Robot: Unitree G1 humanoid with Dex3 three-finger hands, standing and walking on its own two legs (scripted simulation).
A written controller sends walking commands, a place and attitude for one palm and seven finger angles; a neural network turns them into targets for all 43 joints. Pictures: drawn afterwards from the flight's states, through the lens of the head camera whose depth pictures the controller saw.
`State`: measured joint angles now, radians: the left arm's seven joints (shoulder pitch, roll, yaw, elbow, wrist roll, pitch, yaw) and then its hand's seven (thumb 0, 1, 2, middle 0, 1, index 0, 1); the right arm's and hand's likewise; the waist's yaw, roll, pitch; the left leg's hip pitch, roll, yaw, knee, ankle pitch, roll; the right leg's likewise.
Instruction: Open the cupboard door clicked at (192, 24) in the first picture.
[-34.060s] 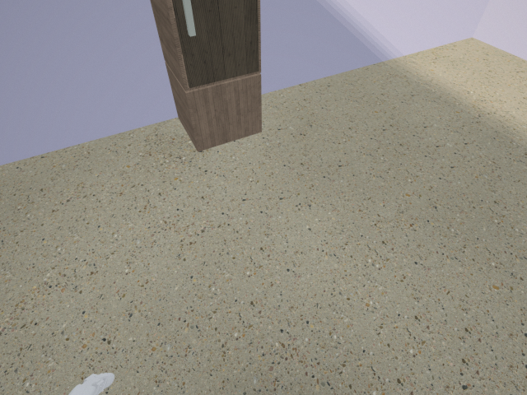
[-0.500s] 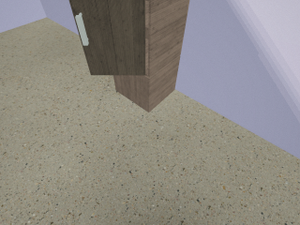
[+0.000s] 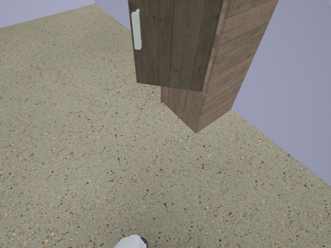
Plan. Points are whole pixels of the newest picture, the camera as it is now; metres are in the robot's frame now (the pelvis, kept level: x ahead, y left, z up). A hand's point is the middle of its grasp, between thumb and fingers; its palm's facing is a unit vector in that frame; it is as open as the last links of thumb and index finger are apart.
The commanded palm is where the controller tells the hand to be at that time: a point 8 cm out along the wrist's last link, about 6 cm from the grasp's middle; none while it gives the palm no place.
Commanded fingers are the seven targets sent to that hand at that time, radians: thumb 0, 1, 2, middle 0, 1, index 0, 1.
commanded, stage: take the last steps up to it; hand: left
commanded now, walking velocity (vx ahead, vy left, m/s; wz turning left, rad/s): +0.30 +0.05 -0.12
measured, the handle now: (138, 29) +0.95 +0.23 +0.01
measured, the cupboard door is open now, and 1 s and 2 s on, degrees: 41 41 41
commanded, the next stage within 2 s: come to a stop and stand still in 0.82 s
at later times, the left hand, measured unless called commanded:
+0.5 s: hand (119, 179) +0.31 +0.18 -0.14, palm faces -0.12 -0.97 -0.21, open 7.4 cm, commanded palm none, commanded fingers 0.00 0.90 0.90 -0.20 -0.30 -0.20 -0.30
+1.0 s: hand (108, 183) +0.31 +0.22 -0.17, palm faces -0.03 -0.99 -0.14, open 7.3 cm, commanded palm none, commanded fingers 0.00 0.90 0.90 -0.20 -0.30 -0.20 -0.30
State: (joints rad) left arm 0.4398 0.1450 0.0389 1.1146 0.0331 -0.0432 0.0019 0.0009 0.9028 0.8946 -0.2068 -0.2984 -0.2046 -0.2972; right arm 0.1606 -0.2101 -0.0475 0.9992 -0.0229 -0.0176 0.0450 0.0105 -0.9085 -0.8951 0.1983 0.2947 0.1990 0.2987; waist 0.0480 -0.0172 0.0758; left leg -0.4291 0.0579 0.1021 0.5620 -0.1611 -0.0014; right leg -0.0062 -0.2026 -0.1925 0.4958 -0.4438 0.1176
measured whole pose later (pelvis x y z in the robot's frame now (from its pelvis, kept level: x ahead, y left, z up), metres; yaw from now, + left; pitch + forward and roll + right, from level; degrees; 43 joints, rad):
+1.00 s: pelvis +0.32 +0.05 +0.01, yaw -5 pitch -1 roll +0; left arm 0.32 0.17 0.04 1.12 0.02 0.00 0.01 0.00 0.91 0.89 -0.20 -0.30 -0.20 -0.30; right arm 0.19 -0.15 -0.02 1.02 -0.03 -0.06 -0.02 0.00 -0.91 -0.89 0.20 0.29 0.20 0.30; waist 0.02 -0.05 0.05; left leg -0.30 0.02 0.13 0.53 -0.22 0.05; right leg -0.34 -0.06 -0.07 0.99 -0.47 0.00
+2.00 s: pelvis +0.33 +0.05 +0.02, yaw -6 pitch -1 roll +0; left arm 0.28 0.20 0.01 1.12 0.02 0.03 0.02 0.00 0.91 0.89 -0.20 -0.30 -0.20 -0.30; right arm 0.21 -0.16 -0.01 1.07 -0.01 0.01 -0.02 0.01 -0.92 -0.89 0.20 0.30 0.21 0.30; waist 0.03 -0.05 0.04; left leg -0.16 -0.02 0.06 0.43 -0.26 0.04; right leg -0.18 -0.08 -0.05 0.42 -0.22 0.06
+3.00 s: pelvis +0.31 +0.02 +0.01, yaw -5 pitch -4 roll +0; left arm 0.23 0.25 0.01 0.98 0.02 0.00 0.03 0.00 0.90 0.89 -0.20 -0.30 -0.20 -0.30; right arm 0.18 -0.28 -0.04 0.99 -0.02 0.00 -0.03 0.01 -0.91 -0.89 0.20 0.29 0.20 0.30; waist -0.01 0.02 0.01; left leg -0.17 0.02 0.02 0.53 -0.29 -0.01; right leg -0.19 -0.05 -0.06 0.54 -0.29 0.01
